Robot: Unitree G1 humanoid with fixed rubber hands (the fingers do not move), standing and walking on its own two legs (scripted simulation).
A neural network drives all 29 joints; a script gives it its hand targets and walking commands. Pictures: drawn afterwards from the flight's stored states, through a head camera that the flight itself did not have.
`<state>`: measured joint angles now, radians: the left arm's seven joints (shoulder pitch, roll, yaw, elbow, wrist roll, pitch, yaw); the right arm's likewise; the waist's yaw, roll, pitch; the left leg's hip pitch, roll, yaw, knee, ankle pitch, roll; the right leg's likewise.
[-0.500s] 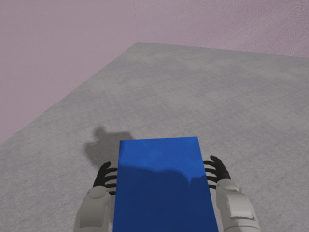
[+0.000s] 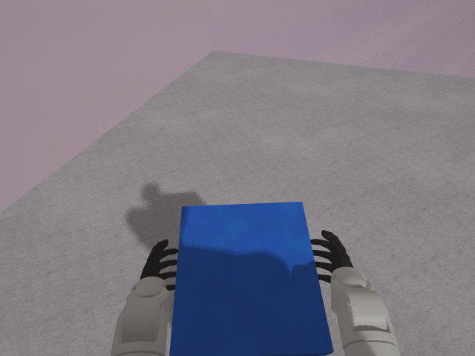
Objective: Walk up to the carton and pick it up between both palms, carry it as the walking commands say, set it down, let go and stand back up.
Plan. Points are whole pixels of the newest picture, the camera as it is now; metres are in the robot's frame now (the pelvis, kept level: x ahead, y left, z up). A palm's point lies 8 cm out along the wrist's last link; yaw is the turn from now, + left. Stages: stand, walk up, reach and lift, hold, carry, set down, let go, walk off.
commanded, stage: carry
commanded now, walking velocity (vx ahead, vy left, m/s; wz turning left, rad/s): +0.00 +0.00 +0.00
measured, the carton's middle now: (245, 285) +0.31 +0.00 -0.05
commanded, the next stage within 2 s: none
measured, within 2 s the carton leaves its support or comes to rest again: neither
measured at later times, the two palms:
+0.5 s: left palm (136, 303) +0.24 +0.18 +0.03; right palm (333, 296) +0.24 -0.13 +0.03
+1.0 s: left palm (100, 281) +0.25 +0.22 +0.08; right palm (309, 279) +0.24 -0.09 +0.08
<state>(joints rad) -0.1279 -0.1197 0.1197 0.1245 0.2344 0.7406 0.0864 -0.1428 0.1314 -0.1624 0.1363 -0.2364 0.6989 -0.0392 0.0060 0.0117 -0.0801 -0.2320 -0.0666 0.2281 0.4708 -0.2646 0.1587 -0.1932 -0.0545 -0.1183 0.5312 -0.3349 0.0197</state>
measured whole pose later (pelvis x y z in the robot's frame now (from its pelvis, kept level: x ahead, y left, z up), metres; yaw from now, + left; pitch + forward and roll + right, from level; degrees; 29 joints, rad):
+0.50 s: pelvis -0.03 +0.02 +0.00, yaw -1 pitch -1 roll -1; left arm -0.13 -0.13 0.12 0.15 0.20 0.72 0.15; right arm -0.14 0.13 -0.17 0.17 -0.23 0.68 -0.04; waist 0.00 0.02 -0.08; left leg -0.25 -0.08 0.26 0.44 -0.21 0.20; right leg -0.24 -0.07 -0.09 0.55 -0.30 0.03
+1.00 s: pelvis +0.00 +0.07 +0.01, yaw -2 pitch +1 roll +0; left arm 0.00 -0.13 0.03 -0.36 0.11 1.06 0.20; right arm 0.00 0.13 -0.06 -0.31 -0.11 0.99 -0.15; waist 0.00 -0.01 -0.07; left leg -0.14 0.04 0.09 0.43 -0.31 0.00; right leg -0.45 -0.08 -0.10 0.86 -0.36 0.02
